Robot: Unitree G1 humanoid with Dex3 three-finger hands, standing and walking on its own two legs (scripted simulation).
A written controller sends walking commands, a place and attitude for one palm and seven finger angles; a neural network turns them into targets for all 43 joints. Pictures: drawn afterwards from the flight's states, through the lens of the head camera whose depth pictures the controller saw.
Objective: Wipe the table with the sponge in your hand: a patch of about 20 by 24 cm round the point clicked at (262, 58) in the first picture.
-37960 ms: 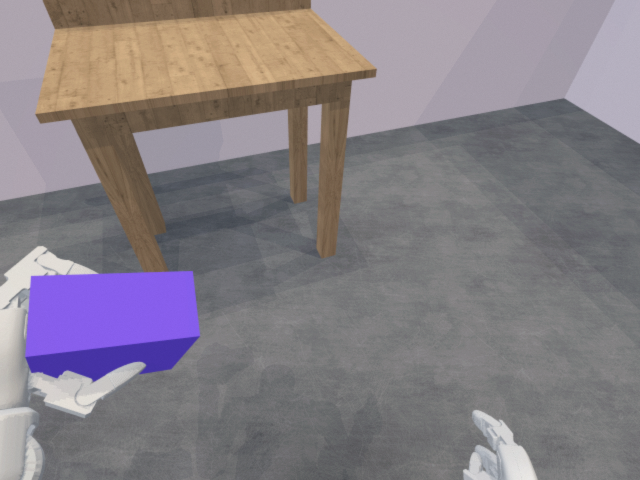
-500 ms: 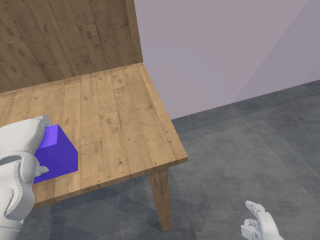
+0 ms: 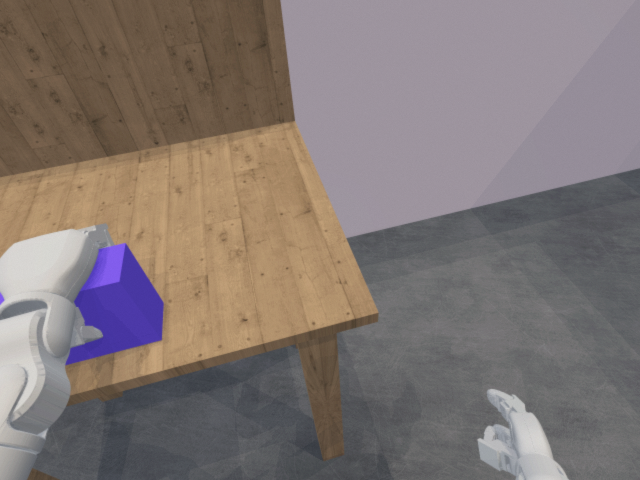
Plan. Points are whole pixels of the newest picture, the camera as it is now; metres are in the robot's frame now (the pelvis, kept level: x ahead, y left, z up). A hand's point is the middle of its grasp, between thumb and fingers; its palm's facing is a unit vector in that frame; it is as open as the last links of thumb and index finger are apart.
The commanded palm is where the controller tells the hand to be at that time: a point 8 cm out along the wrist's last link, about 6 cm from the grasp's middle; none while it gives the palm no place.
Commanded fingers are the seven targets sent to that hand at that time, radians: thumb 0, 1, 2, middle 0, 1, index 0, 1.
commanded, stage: lift the sponge slowly off the table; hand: left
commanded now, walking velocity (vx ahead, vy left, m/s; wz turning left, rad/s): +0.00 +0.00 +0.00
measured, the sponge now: (96, 316) +0.26 +0.33 +0.07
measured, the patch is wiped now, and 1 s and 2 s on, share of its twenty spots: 1.00 1.00 1.00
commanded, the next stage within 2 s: bring the sponge back beside the body in 1.56 s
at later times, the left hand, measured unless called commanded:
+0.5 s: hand (62, 284) +0.25 +0.33 +0.15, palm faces +0.04 -0.02 -1.00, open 10.4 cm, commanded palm +0.22 +0.33 +0.22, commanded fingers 0.00 0.10 1.30 -1.20 -1.60 -1.20 -1.60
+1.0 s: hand (60, 256) +0.26 +0.32 +0.18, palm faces +0.09 +0.00 -1.00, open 10.4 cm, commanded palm +0.22 +0.33 +0.26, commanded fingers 0.00 0.10 1.30 -1.20 -1.60 -1.20 -1.60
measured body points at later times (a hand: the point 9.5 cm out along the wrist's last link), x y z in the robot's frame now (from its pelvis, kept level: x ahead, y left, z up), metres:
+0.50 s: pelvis -0.01 -0.01 +0.00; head -0.02 -0.04 +0.45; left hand +0.24 +0.33 +0.20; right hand +0.23 -0.21 -0.09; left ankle -0.01 +0.11 -0.74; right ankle -0.03 -0.11 -0.74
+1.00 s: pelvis -0.02 +0.00 +0.00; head -0.03 -0.04 +0.45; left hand +0.25 +0.32 +0.24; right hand +0.21 -0.22 -0.10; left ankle -0.01 +0.11 -0.74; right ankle -0.03 -0.11 -0.74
